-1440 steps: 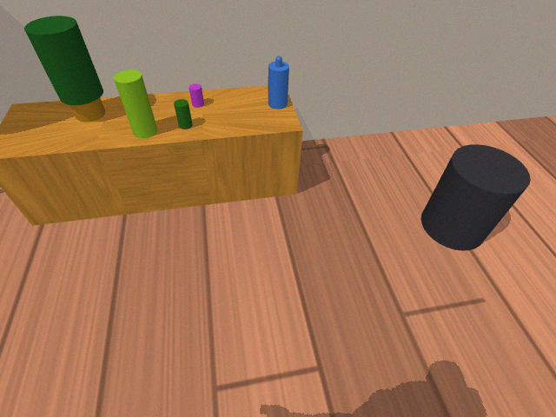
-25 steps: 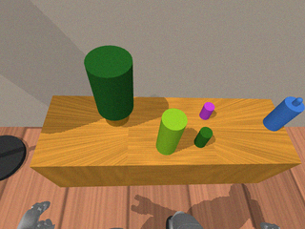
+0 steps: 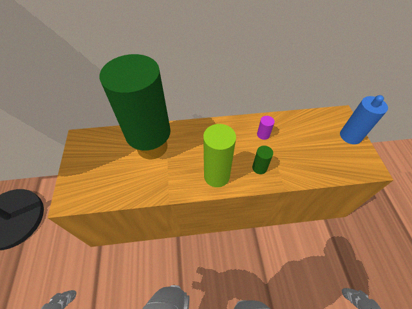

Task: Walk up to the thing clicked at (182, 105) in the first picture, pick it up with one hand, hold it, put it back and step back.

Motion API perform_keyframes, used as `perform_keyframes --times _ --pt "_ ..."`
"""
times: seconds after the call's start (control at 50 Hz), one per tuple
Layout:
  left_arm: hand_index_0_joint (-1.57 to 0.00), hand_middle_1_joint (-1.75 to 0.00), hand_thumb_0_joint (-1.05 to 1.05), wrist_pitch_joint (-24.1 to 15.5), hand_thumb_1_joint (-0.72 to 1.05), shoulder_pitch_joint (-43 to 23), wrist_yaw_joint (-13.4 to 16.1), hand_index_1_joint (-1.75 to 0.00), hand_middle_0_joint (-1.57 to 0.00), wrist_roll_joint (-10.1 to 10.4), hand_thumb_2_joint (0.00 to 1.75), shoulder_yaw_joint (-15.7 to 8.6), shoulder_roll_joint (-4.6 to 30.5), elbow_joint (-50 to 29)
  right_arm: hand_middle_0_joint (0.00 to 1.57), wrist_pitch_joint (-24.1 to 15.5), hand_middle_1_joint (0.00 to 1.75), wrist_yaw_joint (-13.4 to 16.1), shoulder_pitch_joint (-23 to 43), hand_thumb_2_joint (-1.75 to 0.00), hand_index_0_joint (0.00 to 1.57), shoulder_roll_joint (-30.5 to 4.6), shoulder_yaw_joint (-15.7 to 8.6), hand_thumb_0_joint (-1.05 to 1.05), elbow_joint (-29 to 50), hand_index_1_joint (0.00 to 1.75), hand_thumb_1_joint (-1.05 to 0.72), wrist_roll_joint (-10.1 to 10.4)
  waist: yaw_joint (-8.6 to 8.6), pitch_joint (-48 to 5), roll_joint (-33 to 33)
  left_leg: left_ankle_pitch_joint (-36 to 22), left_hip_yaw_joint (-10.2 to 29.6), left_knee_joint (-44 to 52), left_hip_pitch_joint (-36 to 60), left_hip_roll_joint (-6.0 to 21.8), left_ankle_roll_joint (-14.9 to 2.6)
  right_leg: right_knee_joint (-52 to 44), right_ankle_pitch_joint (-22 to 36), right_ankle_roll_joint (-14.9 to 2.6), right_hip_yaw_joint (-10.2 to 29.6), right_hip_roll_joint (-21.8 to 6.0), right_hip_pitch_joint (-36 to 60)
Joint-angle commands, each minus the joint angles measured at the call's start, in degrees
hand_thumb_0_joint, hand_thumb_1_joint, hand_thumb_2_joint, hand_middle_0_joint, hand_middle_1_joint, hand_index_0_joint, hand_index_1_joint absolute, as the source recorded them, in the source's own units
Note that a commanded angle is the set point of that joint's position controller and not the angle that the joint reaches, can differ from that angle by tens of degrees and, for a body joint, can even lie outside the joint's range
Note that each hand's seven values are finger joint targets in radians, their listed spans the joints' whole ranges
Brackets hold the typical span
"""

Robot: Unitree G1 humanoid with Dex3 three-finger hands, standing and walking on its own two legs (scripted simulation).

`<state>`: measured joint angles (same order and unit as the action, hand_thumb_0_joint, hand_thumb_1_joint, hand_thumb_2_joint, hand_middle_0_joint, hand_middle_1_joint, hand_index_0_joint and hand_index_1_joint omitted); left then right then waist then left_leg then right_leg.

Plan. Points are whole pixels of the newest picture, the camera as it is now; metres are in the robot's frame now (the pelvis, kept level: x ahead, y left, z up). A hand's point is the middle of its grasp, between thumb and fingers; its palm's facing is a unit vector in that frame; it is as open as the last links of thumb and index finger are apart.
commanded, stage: step back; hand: right
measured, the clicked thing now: (262, 160) +0.60 -0.20 -0.32
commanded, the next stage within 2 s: none
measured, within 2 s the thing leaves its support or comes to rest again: neither
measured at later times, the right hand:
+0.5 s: hand out of the picture -0.02 -0.27 -0.12, palm faces -0.07 +0.89 -0.45, open 7.4 cm
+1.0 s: hand out of the picture -0.20 -0.31 -0.16, palm faces -0.13 +0.90 -0.41, open 7.4 cm
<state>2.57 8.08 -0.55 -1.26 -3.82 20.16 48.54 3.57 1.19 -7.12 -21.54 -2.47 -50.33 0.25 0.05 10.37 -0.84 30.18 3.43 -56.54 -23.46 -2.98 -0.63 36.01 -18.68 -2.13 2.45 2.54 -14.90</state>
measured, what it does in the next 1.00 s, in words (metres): walks backwards: left foot, then right foot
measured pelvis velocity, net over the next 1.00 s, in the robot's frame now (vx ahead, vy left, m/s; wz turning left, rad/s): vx -0.28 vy -0.04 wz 0.08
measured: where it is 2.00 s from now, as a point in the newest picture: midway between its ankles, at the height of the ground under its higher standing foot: outside the picture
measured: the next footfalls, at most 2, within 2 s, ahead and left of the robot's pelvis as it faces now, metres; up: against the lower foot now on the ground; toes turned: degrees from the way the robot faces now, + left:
left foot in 0.24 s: -0.05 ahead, +0.12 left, +0.00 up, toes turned +2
right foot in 0.64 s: -0.17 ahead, -0.16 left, +0.00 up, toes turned +2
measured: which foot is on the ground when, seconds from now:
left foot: up 0.00-0.22, down 0.24-0.66, up 0.68-0.94, down 0.96-1.00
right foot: down 0.00-0.26, up 0.28-0.62, down 0.64-0.98, up 1.00-1.00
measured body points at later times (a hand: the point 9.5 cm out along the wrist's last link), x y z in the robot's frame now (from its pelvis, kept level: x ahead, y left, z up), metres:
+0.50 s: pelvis -0.13 +0.00 +0.01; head -0.07 +0.03 +0.45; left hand -0.05 +0.33 -0.13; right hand -0.01 -0.31 -0.09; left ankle -0.09 +0.12 -0.73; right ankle -0.17 -0.15 -0.64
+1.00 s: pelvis -0.28 -0.04 -0.01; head -0.22 -0.03 +0.43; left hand -0.17 +0.28 -0.12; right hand -0.19 -0.36 -0.13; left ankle -0.29 +0.07 -0.73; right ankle -0.21 -0.16 -0.72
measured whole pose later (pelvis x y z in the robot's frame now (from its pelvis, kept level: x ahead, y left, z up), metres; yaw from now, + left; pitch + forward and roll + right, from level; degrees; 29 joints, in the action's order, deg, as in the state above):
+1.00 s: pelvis -0.28 -0.04 -0.01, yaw +5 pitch -2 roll +2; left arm 3.6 5.2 0.5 -1.2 -4.0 22.7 43.7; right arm 1.8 0.9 -12.0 -21.5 -2.7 -50.5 -1.8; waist -0.5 10.7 3.2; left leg 20.1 -0.1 -37.7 -15.0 -3.7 -1.0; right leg 43.8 -17.5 -0.4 0.0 -3.8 -24.2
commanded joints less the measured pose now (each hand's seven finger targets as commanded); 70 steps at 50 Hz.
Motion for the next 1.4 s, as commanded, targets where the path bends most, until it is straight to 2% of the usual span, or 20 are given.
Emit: perform_keyframes --times 0.0,0.2,0.22,0.26,0.34,0.48,0.58,0.62,0.64,0.66,0.74,0.88,0.94,0.98,1.06,1.24,1.28,1.3,1.32,1.38 --pt "-0.20 -0.30 0.00 -1.60 0.90 -3.26 1.98 -0.30 -0.20 -0.14 0.90 -3.87 13.59 -7.62 0.20 -2.22 0.30 1.34 -4.23 -0.90 0.20 -12.39 -2.59 0.00 3.03 0.30 -0.90 0.42 -0.24 -10.10 7.39 0.67 4.96 -12.39 -2.40 -2.95 1.29 -9.96 36.03 -11.34 12.44 -15.36 3.51" --pt "-0.20 -0.30 0.00 0.17 0.90 -2.12 1.32 -0.30 -0.20 -0.06 0.90 -3.39 14.58 -10.42 0.20 -3.63 0.30 0.43 -9.17 -0.90 0.20 -11.30 -3.61 0.00 2.73 0.30 -0.90 -1.55 0.89 -14.74 8.94 -17.49 -4.29 31.72 12.39 1.37 -0.20 -2.03 21.37 -6.21 10.01 -12.93 3.31" --pt "-0.20 -0.30 0.00 0.46 0.90 -0.69 1.09 -0.30 -0.20 0.10 0.90 -2.83 12.60 -10.64 0.20 -3.97 0.30 0.43 -8.44 -0.90 0.20 -13.58 -4.28 0.00 3.22 0.30 -0.90 -2.46 0.44 -14.20 2.97 -18.93 4.93 34.78 15.16 7.42 -2.13 1.62 11.77 -3.20 8.63 -9.39 -3.90" --pt "-0.20 -0.30 0.00 0.28 0.90 -5.44 2.01 -0.30 -0.20 -0.65 0.90 -3.96 13.50 -11.20 0.20 -3.99 0.30 -0.18 -4.63 -0.90 0.20 -22.97 -6.32 0.00 5.48 0.30 -0.90 -2.31 3.74 -11.54 -12.42 -29.33 29.57 40.19 6.47 28.79 -16.58 25.83 -19.34 1.55 5.74 3.22 -11.29" --pt "-0.20 -0.30 0.00 0.45 0.90 2.46 1.70 -0.30 -0.20 0.53 0.90 -4.72 13.17 -6.74 0.20 -4.47 0.30 0.82 1.68 -0.90 0.20 -14.95 -4.18 0.00 6.38 0.30 -0.90 -2.15 -2.75 -9.68 -5.66 -40.12 10.58 33.30 10.68 18.23 -11.49 38.70 -9.73 1.54 9.78 4.09 -14.51" --pt "-0.20 -0.30 0.00 0.07 0.90 1.37 1.08 -0.30 -0.20 -0.07 0.90 -4.11 12.13 -7.42 0.20 -3.96 0.30 1.10 -3.34 -0.90 0.20 -15.56 -4.85 0.00 7.17 0.30 -0.90 -1.91 1.61 -12.73 -8.87 -41.71 9.25 29.42 20.51 19.47 -14.14 21.52 -12.07 4.77 5.73 0.53 -12.51" --pt "-0.20 -0.30 0.00 -0.59 0.90 9.67 0.51 -0.30 -0.20 -0.22 0.90 -3.89 11.28 -2.53 0.20 -2.59 0.30 0.50 0.32 -0.90 0.20 -17.65 -5.01 0.00 8.57 0.30 -0.90 -1.79 -1.47 -15.91 -11.37 -32.04 6.29 25.54 11.12 16.60 -10.13 -4.79 -0.91 2.23 -2.46 -1.08 3.04" --pt "-0.20 -0.30 0.00 -1.09 0.90 11.26 0.62 -0.30 -0.20 -1.19 0.90 -4.97 14.22 -1.50 0.20 -1.99 0.30 0.20 0.78 -0.90 0.20 -14.57 -3.96 0.00 8.94 0.30 -0.90 -1.03 -2.70 -14.18 -5.10 -20.73 5.33 19.84 0.69 10.84 -4.52 -12.14 2.87 -0.03 3.73 -4.63 8.55" --pt "-0.20 -0.30 0.00 -1.11 0.90 9.40 0.42 -0.30 -0.20 -1.43 0.90 -6.38 20.58 -3.16 0.20 -2.14 0.30 0.41 2.23 -0.90 0.20 -11.35 -3.37 0.00 10.51 0.30 -0.90 -0.33 -3.44 -10.28 11.69 -3.99 1.69 9.46 -9.93 -0.80 -0.36 -17.12 -0.71 -6.19 22.51 -16.65 4.55" --pt "-0.20 -0.30 0.00 -0.95 0.90 3.94 0.64 -0.30 -0.20 -1.62 0.90 -7.05 25.09 -5.48 0.20 -1.86 0.30 1.48 2.97 -0.90 0.20 -12.68 -4.23 0.00 9.69 0.30 -0.90 -0.71 -4.52 -7.57 18.77 6.05 2.56 -5.68 -6.00 -1.40 1.18 -21.11 -0.76 -15.05 31.73 -26.86 -9.31" --pt "-0.20 -0.30 0.00 -1.55 0.90 -5.09 1.68 -0.30 -0.20 -1.31 0.90 -4.64 15.73 -7.94 0.20 -2.57 0.30 1.11 -3.96 -0.90 0.20 -12.66 -3.45 0.00 5.87 0.30 -0.90 0.15 1.15 -7.01 9.40 -2.76 4.48 -12.76 -3.33 -2.45 0.88 -10.78 18.88 -9.04 9.65 -15.60 -6.59" --pt "-0.20 -0.30 0.00 -0.73 0.90 0.26 2.50 -0.30 -0.20 -0.70 0.90 -4.23 15.42 -8.24 0.20 -3.43 0.30 0.81 -5.52 -0.90 0.20 -10.62 -2.87 0.00 5.56 0.30 -0.90 -1.42 -2.16 -13.51 12.69 -2.26 -1.90 17.27 -1.12 1.63 0.75 -2.93 31.71 -9.23 10.65 -17.51 11.94" --pt "-0.20 -0.30 0.00 0.47 0.90 -0.06 1.87 -0.30 -0.20 0.15 0.90 -2.60 13.06 -9.21 0.20 -3.80 0.30 0.75 -8.90 -0.90 0.20 -12.97 -4.12 0.00 3.45 0.30 -0.90 -2.33 -0.72 -14.73 4.91 -22.30 3.02 34.74 13.27 5.65 -1.59 5.30 18.35 -3.50 6.82 -12.41 -0.42" --pt "-0.20 -0.30 0.00 0.69 0.90 -3.83 2.56 -0.30 -0.20 0.43 0.90 -3.51 13.28 -9.82 0.20 -3.67 0.30 0.09 -5.83 -0.90 0.20 -23.77 -6.10 0.00 5.58 0.30 -0.90 -2.27 2.02 -13.80 -12.96 -38.12 29.23 37.33 8.00 27.36 -16.37 26.17 -20.35 1.45 2.53 0.70 -10.38" --pt "-0.20 -0.30 0.00 0.80 0.90 1.27 2.30 -0.30 -0.20 0.92 0.90 -3.76 13.59 -5.48 0.20 -3.79 0.30 1.00 1.41 -0.90 0.20 -15.67 -3.91 0.00 5.95 0.30 -0.90 -2.42 -2.81 -9.65 -5.26 -40.80 11.15 32.42 6.16 18.74 -12.66 37.97 -11.95 1.24 7.58 2.37 -11.20" --pt "-0.20 -0.30 0.00 -1.67 0.90 6.40 1.67 -0.30 -0.20 -0.29 0.90 -2.97 10.89 -1.38 0.20 -1.05 0.30 0.06 -0.28 -0.90 0.20 -15.88 -3.86 0.00 5.85 0.30 -0.90 -1.49 -1.61 -17.25 -10.14 -37.20 5.23 21.12 13.90 14.08 -8.54 -13.54 3.91 1.88 -4.69 0.12 4.19" --pt "-0.20 -0.30 0.00 -2.28 0.90 7.67 1.84 -0.30 -0.20 -1.62 0.90 -5.02 18.95 -1.25 0.20 -1.15 0.30 -0.25 1.03 -0.90 0.20 -10.48 -2.22 0.00 7.73 0.30 -0.90 -0.58 -2.31 -13.85 6.92 -13.36 3.29 10.10 -7.36 2.67 -1.74 -13.57 8.31 -2.75 17.18 -13.52 9.77" --pt "-0.20 -0.30 0.00 -1.94 0.90 3.32 1.89 -0.30 -0.20 -1.48 0.90 -6.07 25.18 -2.98 0.20 -0.83 0.30 0.98 3.31 -0.90 0.20 -10.91 -3.01 0.00 8.30 0.30 -0.90 -0.73 -4.90 -11.03 17.72 6.01 3.39 -3.69 -6.80 -1.93 0.44 -18.25 10.84 -14.07 30.38 -26.78 -4.36" --pt "-0.20 -0.30 0.00 -2.32 0.90 1.24 2.05 -0.30 -0.20 -1.14 0.90 -5.69 23.69 -4.24 0.20 -0.50 0.30 1.18 3.41 -0.90 0.20 -13.02 -4.07 0.00 7.66 0.30 -0.90 -0.75 -3.60 -7.45 13.05 5.96 9.76 -11.74 -5.24 -0.05 0.90 -19.80 9.36 -15.47 31.66 -28.52 -11.26" --pt "-0.20 -0.30 0.00 -2.50 0.90 -5.51 2.82 -0.30 -0.20 -1.43 0.90 -3.90 16.99 -5.28 0.20 -0.66 0.30 0.86 -1.93 -0.90 0.20 -12.35 -3.20 0.00 4.81 0.30 -0.90 -0.38 0.87 -7.32 6.60 -1.53 6.98 -15.61 -5.24 -2.76 1.49 -9.61 25.00 -9.88 10.84 -17.77 -5.81"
